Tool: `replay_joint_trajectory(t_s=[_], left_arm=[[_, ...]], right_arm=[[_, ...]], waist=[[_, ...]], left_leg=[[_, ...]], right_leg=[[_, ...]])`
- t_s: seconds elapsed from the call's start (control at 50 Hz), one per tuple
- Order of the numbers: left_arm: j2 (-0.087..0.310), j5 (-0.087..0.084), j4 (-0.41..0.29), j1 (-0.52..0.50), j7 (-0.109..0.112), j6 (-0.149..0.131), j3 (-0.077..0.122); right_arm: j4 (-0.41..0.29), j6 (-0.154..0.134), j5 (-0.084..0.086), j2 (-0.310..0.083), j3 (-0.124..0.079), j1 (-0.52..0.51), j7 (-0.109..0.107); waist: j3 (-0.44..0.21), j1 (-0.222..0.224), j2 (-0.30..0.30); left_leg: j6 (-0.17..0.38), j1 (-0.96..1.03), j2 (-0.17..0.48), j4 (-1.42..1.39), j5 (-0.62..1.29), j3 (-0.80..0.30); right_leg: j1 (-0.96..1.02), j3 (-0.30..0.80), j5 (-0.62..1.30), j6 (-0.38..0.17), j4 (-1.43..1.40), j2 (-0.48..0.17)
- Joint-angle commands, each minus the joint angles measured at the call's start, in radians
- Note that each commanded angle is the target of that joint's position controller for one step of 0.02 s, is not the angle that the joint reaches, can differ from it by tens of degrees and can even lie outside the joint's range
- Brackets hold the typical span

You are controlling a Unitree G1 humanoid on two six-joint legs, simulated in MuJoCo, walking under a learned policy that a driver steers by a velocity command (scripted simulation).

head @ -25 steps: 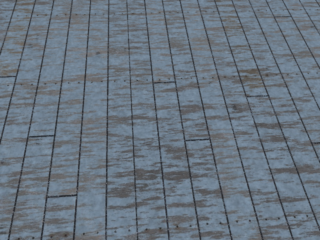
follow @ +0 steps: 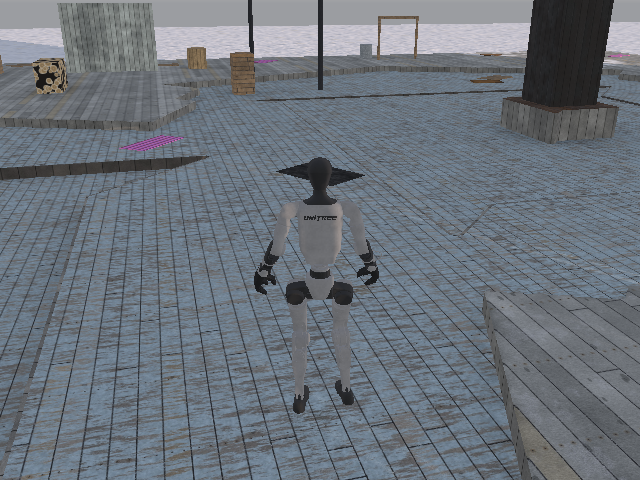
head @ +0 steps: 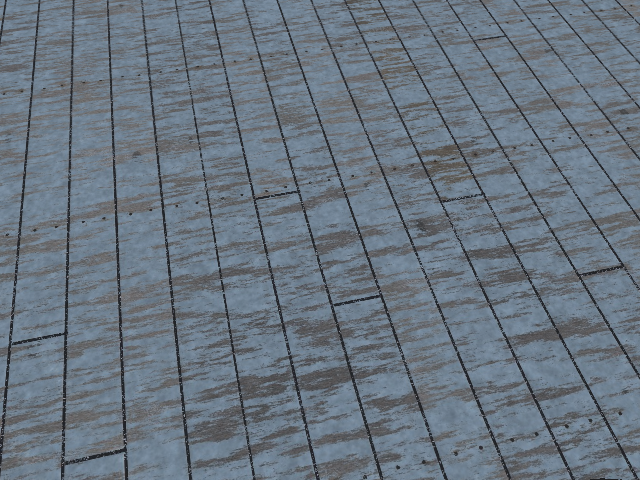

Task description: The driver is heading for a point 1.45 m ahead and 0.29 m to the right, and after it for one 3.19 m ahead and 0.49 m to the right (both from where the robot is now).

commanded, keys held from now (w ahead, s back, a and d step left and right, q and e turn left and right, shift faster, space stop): e+shift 0.52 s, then shift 0.10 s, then q+shift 0.38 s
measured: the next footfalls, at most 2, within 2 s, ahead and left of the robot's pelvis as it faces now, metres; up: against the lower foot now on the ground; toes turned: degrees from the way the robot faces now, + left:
left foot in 0.02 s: +0.03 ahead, +0.10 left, +0.00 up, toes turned -7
right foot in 0.52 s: +0.01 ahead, -0.15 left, +0.00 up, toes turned -33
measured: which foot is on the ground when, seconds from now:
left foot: up 0.00-0.00, down 0.02-0.52, up 0.54-1.00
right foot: down 0.00-0.02, up 0.04-0.50, down 0.52-1.00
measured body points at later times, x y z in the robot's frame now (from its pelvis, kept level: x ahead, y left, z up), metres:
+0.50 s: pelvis +0.01 -0.01 +0.00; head +0.06 -0.05 +0.44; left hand +0.31 +0.13 -0.08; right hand -0.01 -0.34 -0.11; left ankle +0.00 +0.10 -0.73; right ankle -0.02 -0.13 -0.73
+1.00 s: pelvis +0.04 -0.04 +0.00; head +0.08 -0.04 +0.44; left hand +0.32 +0.12 -0.10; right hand +0.03 -0.35 -0.10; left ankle +0.08 +0.07 -0.72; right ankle -0.02 -0.13 -0.73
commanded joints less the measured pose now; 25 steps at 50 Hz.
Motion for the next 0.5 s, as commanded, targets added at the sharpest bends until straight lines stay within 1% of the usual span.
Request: replay_joint_trajectory(t_s=[0.02,0.04,0.06,0.08,0.1,0.12,0.14,0.16,0.2,0.24,0.3,0.36,0.42,0.46,0.48,0.5], left_arm=[[0.099,-0.006,-0.107,-0.079,0.006,0.008,0.034],[0.066,0.002,-0.125,-0.032,-0.001,-0.004,0.03],[0.147,0.021,-0.108,-0.006,-0.004,-0.019,0.052],[0.188,0.014,-0.081,0.002,-0.009,-0.019,0.067],[0.174,0.014,-0.055,0.028,-0.008,-0.01,0.067],[0.156,0.017,-0.046,0.038,-0.009,-0.004,0.062],[0.132,0.016,-0.05,0.034,-0.014,-0.002,0.054],[0.122,0.011,-0.065,0.01,-0.019,-0.002,0.047],[0.099,0.005,-0.104,-0.059,-0.027,-0.007,0.031],[0.085,0.008,-0.131,-0.093,-0.036,-0.008,0.019],[0.071,0.011,-0.151,-0.111,-0.05,-0.007,0.009],[0.063,0.012,-0.161,-0.128,-0.061,0.003,0.006],[0.064,0.008,-0.166,-0.14,-0.072,0.022,0.011],[0.075,0.004,-0.169,-0.133,-0.08,0.036,0.022],[0.088,0.004,-0.161,-0.097,-0.082,0.04,0.033],[0.112,0.007,-0.132,-0.006,-0.073,0.038,0.051]], right_arm=[[-0.01,-0.008,-0.005,-0.128,-0.05,0.146,0.001],[-0.027,0.001,-0.049,-0.223,-0.067,0.083,0.002],[-0.061,-0.01,-0.073,-0.179,-0.055,0.029,0.0],[-0.078,-0.016,-0.067,-0.121,-0.036,-0.032,-0.009],[-0.085,-0.019,-0.051,-0.1,-0.029,-0.072,-0.018],[-0.084,-0.021,-0.034,-0.094,-0.026,-0.085,-0.028],[-0.079,-0.02,-0.03,-0.094,-0.023,-0.071,-0.038],[-0.072,-0.017,-0.034,-0.097,-0.022,-0.044,-0.044],[-0.054,-0.006,-0.041,-0.112,-0.026,0.023,-0.05],[-0.041,0.004,-0.042,-0.14,-0.035,0.063,-0.049],[-0.033,0.013,-0.036,-0.174,-0.048,0.058,-0.038],[-0.025,0.013,-0.026,-0.192,-0.057,0.041,-0.023],[-0.01,0.007,-0.004,-0.204,-0.068,0.027,-0.004],[-0.001,0.003,0.012,-0.207,-0.073,0.022,0.007],[0.002,0.002,0.023,-0.204,-0.073,0.009,0.008],[0.014,0.003,0.031,-0.187,-0.069,0.006,0.009]], waist=[[-0.176,-0.065,-0.012],[-0.128,-0.013,0.29],[-0.097,-0.002,0.222],[-0.072,0.019,0.138],[-0.054,0.031,0.096],[-0.047,0.026,0.104],[-0.042,0.013,0.12],[-0.04,-0.006,0.127],[-0.044,-0.054,0.134],[-0.061,-0.078,0.128],[-0.071,-0.082,0.126],[-0.07,-0.078,0.133],[-0.082,-0.067,0.149],[-0.1,-0.049,0.159],[-0.116,-0.018,0.156],[-0.149,0.037,0.12]], left_leg=[[0.063,0.278,0.172,-0.269,0.148,-0.124],[0.209,0.25,0.421,-0.314,0.211,-0.428],[0.273,0.177,0.508,-0.319,0.264,-0.45],[0.253,0.138,0.452,-0.303,0.28,-0.335],[0.213,0.134,0.375,-0.289,0.264,-0.226],[0.195,0.156,0.342,-0.277,0.293,-0.156],[0.194,0.158,0.32,-0.269,0.381,-0.088],[0.203,0.168,0.308,-0.27,0.434,-0.038],[0.232,0.24,0.322,-0.267,0.508,0.004],[0.254,0.304,0.358,-0.261,0.571,0.022],[0.263,0.324,0.391,-0.256,0.615,0.083],[0.253,0.309,0.408,-0.244,0.647,0.154],[0.22,0.299,0.418,-0.194,0.703,0.222],[0.188,0.309,0.43,-0.13,0.74,0.25],[0.16,0.292,0.421,-0.06,0.771,0.277],[0.11,0.227,0.383,0.076,0.784,0.323]], right_leg=[[-0.085,0.152,-0.147,-0.079,0.049,-0.055],[-0.294,-0.028,-0.392,-0.021,0.281,0.085],[-0.314,-0.019,-0.394,0.01,0.485,-0.022],[-0.295,-0.041,-0.326,0.019,0.572,-0.043],[-0.297,-0.058,-0.254,0.033,0.612,-0.054],[-0.325,-0.072,-0.189,0.045,0.659,-0.069],[-0.335,-0.1,-0.154,0.059,0.697,-0.083],[-0.345,-0.135,-0.127,0.071,0.695,-0.093],[-0.385,-0.175,-0.106,0.093,0.631,-0.118],[-0.391,-0.19,-0.121,0.104,0.57,-0.14],[-0.346,-0.22,-0.124,0.096,0.478,-0.161],[-0.27,-0.261,-0.116,0.072,0.38,-0.161],[-0.158,-0.313,-0.136,0.032,0.261,-0.137],[-0.08,-0.335,-0.152,-0.007,0.163,-0.114],[-0.004,-0.346,-0.128,-0.037,0.083,-0.092],[0.148,-0.346,-0.019,-0.08,-0.039,-0.055]])
Velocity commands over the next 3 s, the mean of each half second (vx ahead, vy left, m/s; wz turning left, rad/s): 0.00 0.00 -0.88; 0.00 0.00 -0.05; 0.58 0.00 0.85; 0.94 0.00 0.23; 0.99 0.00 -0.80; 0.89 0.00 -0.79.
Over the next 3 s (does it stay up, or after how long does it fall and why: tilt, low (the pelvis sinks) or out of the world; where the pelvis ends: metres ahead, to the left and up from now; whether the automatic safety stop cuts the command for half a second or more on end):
stays up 1.47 -0.10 0.00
